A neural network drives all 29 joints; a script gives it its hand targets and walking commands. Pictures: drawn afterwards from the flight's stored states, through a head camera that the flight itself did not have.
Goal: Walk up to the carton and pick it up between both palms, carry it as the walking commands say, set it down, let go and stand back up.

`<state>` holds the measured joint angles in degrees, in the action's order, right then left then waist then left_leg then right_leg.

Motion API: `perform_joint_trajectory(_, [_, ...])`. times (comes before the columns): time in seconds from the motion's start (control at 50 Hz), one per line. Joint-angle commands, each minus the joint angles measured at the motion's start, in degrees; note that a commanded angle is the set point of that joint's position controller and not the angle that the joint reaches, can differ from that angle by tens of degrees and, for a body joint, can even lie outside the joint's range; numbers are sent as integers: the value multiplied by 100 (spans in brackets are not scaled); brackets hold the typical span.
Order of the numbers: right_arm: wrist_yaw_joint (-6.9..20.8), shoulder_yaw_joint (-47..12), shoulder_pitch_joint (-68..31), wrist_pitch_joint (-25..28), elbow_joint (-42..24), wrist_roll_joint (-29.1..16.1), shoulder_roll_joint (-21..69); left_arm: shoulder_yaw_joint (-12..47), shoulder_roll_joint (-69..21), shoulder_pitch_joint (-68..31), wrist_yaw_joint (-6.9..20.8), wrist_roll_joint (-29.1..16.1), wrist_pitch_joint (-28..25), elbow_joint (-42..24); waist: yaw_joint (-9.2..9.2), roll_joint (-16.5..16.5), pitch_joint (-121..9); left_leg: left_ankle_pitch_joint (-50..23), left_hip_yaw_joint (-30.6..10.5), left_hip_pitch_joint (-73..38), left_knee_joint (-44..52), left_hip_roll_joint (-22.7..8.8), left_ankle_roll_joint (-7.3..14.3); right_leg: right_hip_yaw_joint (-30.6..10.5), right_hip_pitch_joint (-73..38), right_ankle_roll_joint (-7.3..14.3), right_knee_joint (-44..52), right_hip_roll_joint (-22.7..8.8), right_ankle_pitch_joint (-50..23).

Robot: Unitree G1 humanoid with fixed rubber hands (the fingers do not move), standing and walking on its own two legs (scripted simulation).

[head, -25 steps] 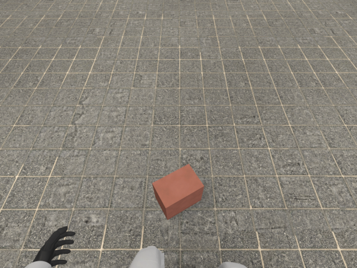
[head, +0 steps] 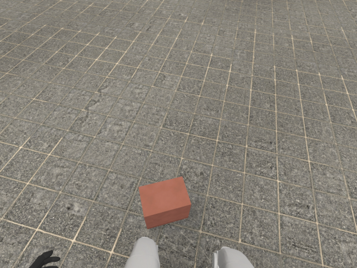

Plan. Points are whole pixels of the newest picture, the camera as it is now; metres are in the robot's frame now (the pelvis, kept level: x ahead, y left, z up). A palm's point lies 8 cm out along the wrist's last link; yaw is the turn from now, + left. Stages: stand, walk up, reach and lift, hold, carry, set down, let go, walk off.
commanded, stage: walk up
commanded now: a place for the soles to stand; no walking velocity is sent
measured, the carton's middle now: (164, 203) +0.46 +0.10 -0.61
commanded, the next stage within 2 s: none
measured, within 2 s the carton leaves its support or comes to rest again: neither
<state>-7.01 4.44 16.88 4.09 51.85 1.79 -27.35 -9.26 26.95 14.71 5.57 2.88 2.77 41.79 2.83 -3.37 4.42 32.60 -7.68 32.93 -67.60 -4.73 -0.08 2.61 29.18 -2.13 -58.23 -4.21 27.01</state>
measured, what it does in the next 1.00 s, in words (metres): steps on the spot, turning left: left foot, then left foot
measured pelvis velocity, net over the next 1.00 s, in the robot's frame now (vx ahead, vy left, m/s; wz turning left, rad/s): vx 0.02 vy -0.05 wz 0.35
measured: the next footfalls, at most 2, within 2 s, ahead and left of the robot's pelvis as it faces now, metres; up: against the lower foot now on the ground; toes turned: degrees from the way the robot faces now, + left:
left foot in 0.16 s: +0.10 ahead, +0.06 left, +0.00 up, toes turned +7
left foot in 0.64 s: +0.06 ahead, +0.09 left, +0.00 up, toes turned +18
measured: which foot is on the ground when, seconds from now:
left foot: up 0.00-0.14, down 0.16-0.30, up 0.32-0.62, down 0.64-1.00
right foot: down 0.00-1.00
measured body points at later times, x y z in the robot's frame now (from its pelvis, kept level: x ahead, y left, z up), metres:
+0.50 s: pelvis +0.03 -0.09 +0.03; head +0.09 -0.09 +0.48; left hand +0.05 +0.26 -0.05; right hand +0.24 -0.38 -0.08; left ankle +0.03 +0.06 -0.63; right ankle +0.07 -0.18 -0.67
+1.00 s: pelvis +0.02 -0.05 +0.04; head +0.03 -0.04 +0.49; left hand -0.02 +0.28 -0.08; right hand +0.23 -0.31 -0.07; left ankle +0.01 +0.06 -0.67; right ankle +0.07 -0.18 -0.67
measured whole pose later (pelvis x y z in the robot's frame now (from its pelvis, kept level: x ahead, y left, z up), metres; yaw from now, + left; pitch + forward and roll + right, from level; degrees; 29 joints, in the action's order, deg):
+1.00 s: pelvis +0.02 -0.05 +0.04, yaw +20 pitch -2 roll -1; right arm 0.3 1.3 7.3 1.9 57.9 0.7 -22.6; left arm -2.4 23.8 10.3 0.2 0.0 -1.7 56.0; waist 1.4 -0.3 3.2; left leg 20.5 -1.2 19.8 -42.8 0.7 0.9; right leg 4.6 16.1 -0.9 -41.4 -4.3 22.4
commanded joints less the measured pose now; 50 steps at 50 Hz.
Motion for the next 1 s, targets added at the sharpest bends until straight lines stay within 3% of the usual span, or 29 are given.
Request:
perform_joint_trajectory(0.0, [24, 196, 122, 224, -216, -166, -1513, -231, 1469, -347, -230, -40, -160, -580, -125, -228, -34, -216, 738, 975, -175, 113, 219, -2367, -875, 1767, 3051, -1595, -682])
perform_joint_trajectory(0.02, [116, 208, 97, 188, -139, -196, -1451, -208, 1431, -240, -247, -27, -185, -454, -49, -716, -177, -151, 768, 195, 165, 82, 308, -1925, -464, 1573, 2982, -1412, -263])
perform_joint_trajectory(0.06, [287, 219, 112, 162, -143, -164, -1200, -126, 1448, -238, -315, -122, -241, -282, -111, -530, 136, -307, 999, -343, 1057, 216, 290, -1876, -233, 1679, 2889, -1664, -1101])
perform_joint_trajectory(0.1, [352, 207, 374, 194, -123, -150, -1129, 33, 1252, -237, -392, -266, -301, -222, -398, -458, -280, -1010, 810, -1453, 2477, 462, 442, -1062, -291, 1324, 1841, -1375, -2354])
perform_joint_trajectory(0.12, [388, 288, 575, 203, -108, -13, -1303, 130, 977, -140, -409, -265, -300, -158, -586, 639, -529, -1125, -282, -2094, 3264, 117, 535, -573, 230, 978, 817, -1082, -1779])
perform_joint_trajectory(0.14, [397, 395, 271, 230, -342, 42, -1735, 207, 682, -175, -434, -288, -303, -295, -456, 1720, -455, -1771, -2426, -2480, 4000, -936, 935, 92, 1235, 468, -456, -234, -672])
perform_joint_trajectory(0.16, [387, 318, 92, 191, -405, -38, -1872, 171, 1025, -318, -532, -327, -289, -320, -556, 1625, -622, -2360, -3166, -2406, 3961, -1428, 1558, -297, 1190, 392, -133, -17, 944])
perform_joint_trajectory(0.18, [406, 320, 8, 137, -401, -72, -1723, 165, 1082, -346, -556, -343, -332, -219, -510, 1144, -704, -2672, -3056, -1930, 3764, -1466, 1946, -437, 603, 347, -184, -67, 1184])
perform_joint_trajectory(0.2, [406, 258, -95, 121, -470, -61, -1564, 157, 1034, -260, -560, -359, -399, -169, -385, 915, -536, -3157, -2439, -1692, 3486, -1298, 1869, -463, 451, 419, 83, -145, 804])
perform_joint_trajectory(0.26, [468, 61, -956, -59, -657, -125, -1109, 118, 956, 630, -590, -254, -597, 249, 212, 788, -873, -3533, -583, -666, 2154, -158, 820, -654, -1142, 581, 2245, -250, -931])
perform_joint_trajectory(0.28, [497, 64, -853, -116, -665, -125, -925, 62, 1410, 498, -620, -147, -645, 233, 97, -352, -837, -2937, 28, 15, 1120, 580, 422, -1849, -1508, 931, 2928, -1009, -856])
perform_joint_trajectory(0.3, [463, 148, -826, -155, -615, -110, -1114, -7, 1729, 303, -636, -203, -655, 149, 88, -662, -742, -858, 488, 592, 564, 764, 200, -2966, -1790, 1584, 3069, -2030, -1964])
perform_joint_trajectory(0.32, [442, 167, -853, -162, -608, -57, -1259, 2, 1754, 153, -663, -182, -646, 114, 117, -537, -728, 358, 264, 706, 63, 626, 251, -3538, -1663, 1901, 3156, -2425, -2547])
perform_joint_trajectory(0.36, [486, 103, -753, -179, -533, -86, -1115, 155, 1437, -58, -728, -287, -694, 135, -125, 28, -219, -240, 100, 765, 60, 489, 246, -2360, -1866, 1539, 2870, -2031, -3795])
perform_joint_trajectory(0.4, [562, 108, -782, -209, -506, -111, -923, 122, 1469, 223, -794, -250, -753, 328, -3, -201, -246, -400, 167, 663, 343, 400, 234, -1963, -2195, 1257, 2619, -1887, -4858])
perform_joint_trajectory(0.46, [651, 103, -852, -247, -432, -151, -919, 170, 1379, -11, -771, -229, -713, 208, 98, -628, -580, -469, 669, -9, 1096, 411, 140, -1041, -2176, 1233, 2548, -1457, -4479])
perform_joint_trajectory(0.5, [674, 105, -866, -297, -382, -121, -954, 167, 1488, -130, -718, -219, -688, 278, 28, -881, -484, -637, 813, -289, 1345, 405, 203, -807, -1860, 1194, 2746, -1375, -3534])
perform_joint_trajectory(0.58, [675, 83, -721, -230, -242, -108, -882, 169, 1429, -178, -672, -281, -632, 247, -88, -1105, -959, -1091, 1132, -1015, 2730, 479, 299, -549, -2242, 1195, 2282, -1437, -3923])
perform_joint_trajectory(0.62, [651, 149, -575, -137, -104, 6, -1000, 270, 1229, -120, -645, -293, -588, 309, -251, -460, -761, -2098, 670, -2158, 3400, 384, 566, -67, -1243, 764, 1679, -1145, -3705])
perform_joint_trajectory(0.64, [634, 233, -446, -110, -116, 60, -1426, 354, 1010, -183, -626, -376, -639, 233, -323, 461, -1161, -3185, -440, -2840, 3296, -251, 950, 195, -485, 389, 888, -708, -3305])
perform_joint_trajectory(0.66, [619, 245, -532, -111, -118, -72, -1639, 353, 1070, -471, -654, -374, -606, 249, -440, 938, -1298, -3285, -1400, -2542, 3358, -803, 1457, 221, -444, 332, 879, -188, -1283])
perform_joint_trajectory(0.7, [637, 165, -826, -143, -91, -108, -1429, 341, 1032, -379, -651, -390, -585, 450, -201, 870, -996, -2434, -1049, -1636, 3438, -788, 1473, 23, -895, 353, 1586, -146, 195])
perform_joint_trajectory(0.74, [639, 58, -1228, -215, -173, -158, -1119, 263, 1139, -174, -592, -282, -614, 660, -89, 310, -537, -1792, -585, -969, 3111, -147, 853, -407, -1231, 555, 2478, -324, -6])
perform_joint_trajectory(0.78, [655, 2, -1380, -234, -89, -168, -873, 262, 1437, -98, -614, -164, -670, 795, 35, -330, -350, -1867, 354, -624, 2412, 346, 339, -1308, -1205, 1043, 3334, -1222, 550])
perform_joint_trajectory(0.8, [681, 5, -1224, -206, 64, -135, -926, 245, 1444, -439, -587, -152, -672, 754, -163, -293, -215, -1341, 561, -750, 2470, 316, 296, -1441, -1118, 1226, 3325, -1506, 529])
perform_joint_trajectory(0.84, [714, 15, -954, -162, 222, -106, -982, 344, 1263, -610, -586, -155, -649, 827, -296, 306, -328, -1706, 281, -1344, 3066, 261, 388, -810, -965, 956, 2876, -1205, -283])
perform_joint_trajectory(0.88, [699, 9, -1035, -100, 234, -113, -1149, 435, 947, -683, -591, -303, -593, 883, -344, 834, -541, -2243, -893, -1791, 3751, -292, 799, -22, -717, 441, 2079, -303, -774])
perform_joint_trajectory(0.92, [660, 38, -957, -101, 336, -130, -1239, 454, 850, -760, -590, -315, -539, 978, -267, 861, -375, -2255, -1651, -1419, 4216, -754, 1189, -77, -964, 308, 1802, 57, -173])
perform_joint_trajectory(0.98, [658, -79, -1456, -134, 318, -135, -1004, 484, 680, -297, -601, -327, -580, 1218, -44, 1156, -446, -2331, -880, -1043, 4045, -372, 856, -126, -1650, 459, 2570, -21, -725])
